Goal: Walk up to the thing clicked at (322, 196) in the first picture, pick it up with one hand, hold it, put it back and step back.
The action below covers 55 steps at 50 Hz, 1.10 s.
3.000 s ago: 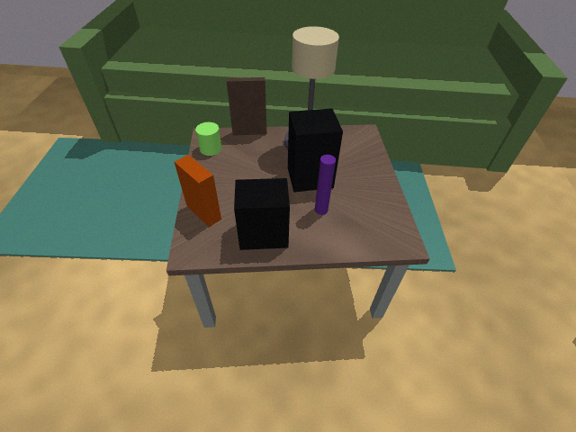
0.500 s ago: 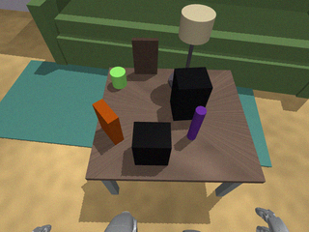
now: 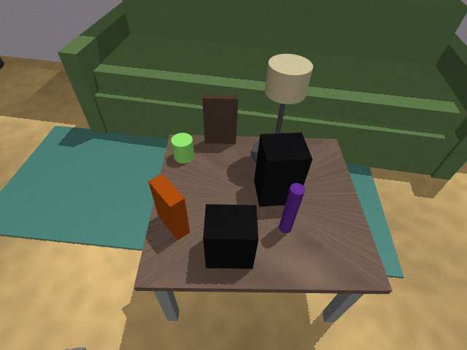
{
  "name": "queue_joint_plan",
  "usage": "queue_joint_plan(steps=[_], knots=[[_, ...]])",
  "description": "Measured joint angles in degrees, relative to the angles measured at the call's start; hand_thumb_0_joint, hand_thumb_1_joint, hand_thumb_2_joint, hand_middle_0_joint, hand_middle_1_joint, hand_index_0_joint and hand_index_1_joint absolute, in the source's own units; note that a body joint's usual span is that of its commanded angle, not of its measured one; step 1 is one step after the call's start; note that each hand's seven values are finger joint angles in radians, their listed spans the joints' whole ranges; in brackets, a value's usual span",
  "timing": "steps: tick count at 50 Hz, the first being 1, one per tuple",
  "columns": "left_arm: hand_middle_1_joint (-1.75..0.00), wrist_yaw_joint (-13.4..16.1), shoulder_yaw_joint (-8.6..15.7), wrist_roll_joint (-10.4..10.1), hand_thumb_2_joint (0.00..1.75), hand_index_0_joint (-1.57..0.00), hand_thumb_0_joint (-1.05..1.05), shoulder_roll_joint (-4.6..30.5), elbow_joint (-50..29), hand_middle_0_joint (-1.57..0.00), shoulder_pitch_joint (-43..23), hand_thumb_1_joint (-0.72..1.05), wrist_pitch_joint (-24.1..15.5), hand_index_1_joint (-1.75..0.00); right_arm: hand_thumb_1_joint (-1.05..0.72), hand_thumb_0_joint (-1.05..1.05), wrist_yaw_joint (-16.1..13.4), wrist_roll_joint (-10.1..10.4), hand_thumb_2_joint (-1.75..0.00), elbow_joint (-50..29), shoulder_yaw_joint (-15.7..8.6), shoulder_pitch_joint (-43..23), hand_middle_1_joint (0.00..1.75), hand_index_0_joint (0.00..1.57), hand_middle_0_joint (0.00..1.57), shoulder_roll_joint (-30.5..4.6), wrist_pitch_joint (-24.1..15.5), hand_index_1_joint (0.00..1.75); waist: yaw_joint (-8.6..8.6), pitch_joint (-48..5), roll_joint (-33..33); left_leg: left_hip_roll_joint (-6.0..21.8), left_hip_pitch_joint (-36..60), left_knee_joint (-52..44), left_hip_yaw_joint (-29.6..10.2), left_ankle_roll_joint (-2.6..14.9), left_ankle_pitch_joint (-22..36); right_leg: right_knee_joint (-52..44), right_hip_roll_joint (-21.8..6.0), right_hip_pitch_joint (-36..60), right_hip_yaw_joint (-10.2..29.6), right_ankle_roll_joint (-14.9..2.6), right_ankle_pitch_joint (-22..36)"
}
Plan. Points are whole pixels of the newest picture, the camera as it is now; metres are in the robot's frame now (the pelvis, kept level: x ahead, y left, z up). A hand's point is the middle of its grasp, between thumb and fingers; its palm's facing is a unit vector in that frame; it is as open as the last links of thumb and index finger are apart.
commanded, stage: walk up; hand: right
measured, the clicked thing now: (290, 210) +0.55 -0.18 -0.23
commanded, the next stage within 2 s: stand in 1.18 s
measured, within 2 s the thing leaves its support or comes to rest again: neither
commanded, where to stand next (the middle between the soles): +0.06 +0.01 m, yaw +0 degrees
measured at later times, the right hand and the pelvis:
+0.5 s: hand out of the picture +0.12 -0.25 -0.15, palm faces -0.04 +0.95 -0.32, open 7.4 cm; pelvis +0.02 -0.01 +0.01, yaw +1 degrees
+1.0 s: hand out of the picture +0.11 -0.25 -0.15, palm faces -0.02 +0.94 -0.33, open 7.4 cm; pelvis +0.03 +0.00 +0.01, yaw +1 degrees
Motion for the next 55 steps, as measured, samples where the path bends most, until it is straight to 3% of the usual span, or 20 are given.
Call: queue_joint_plan(steps=[23, 39, 55], knots=[[-0.3, 0.4, 0.3, 0.4, 0.9, -0.2, 0.01, -1.2, 5.4, -0.21, 1.1, 0.91, -0.2, -0.3, -0.9, 0.0, -0.5, 0.5, -0.9, 2.3, -0.8, -3.0, 0.3, 0.21, 0.21, -0.4, 0.0, 0.3, 0.85, 0.1, 1.8, 0.4, 1.9, -3.8, -1.3, -0.59, 0.7, -6.2, 0.5, 3.4, -1.4, 0.0, 1.6], [-0.3, 0.7, 0.2, 0.4, 0.9, -0.2, 0.01, -1.4, 3.9, -0.21, -2.0, 0.91, 0.1, -0.3, -0.9, 0.0, -0.8, 0.4, -0.9, 2.1, -1.0, -4.2, 0.3, 0.21, 0.21, 0.2, 0.4, 0.3, 0.15, 0.3, 0.6, -0.1, 3.3, -5.0, -0.7, -0.28, 0.7, -7.4, -0.1, 4.7, -1.0, 0.34, 1.7], [-0.3, 0.5, 0.5, 0.6, 0.9, -0.2, 0.01, -1.0, 4.1, -0.21, -1.0, 0.91, 0.4, -0.3, -0.9, 0.0, -0.8, 0.3, -0.9, 2.8, -0.9, -2.5, 0.3, 0.21, 0.21, 0.3, 0.3, 0.3, -0.18, 0.4, 0.7, -0.6, 3.3, -5.7, -1.1, -0.05, 1.2, -7.7, -0.6, 4.7, -1.4, 0.55, 1.8]])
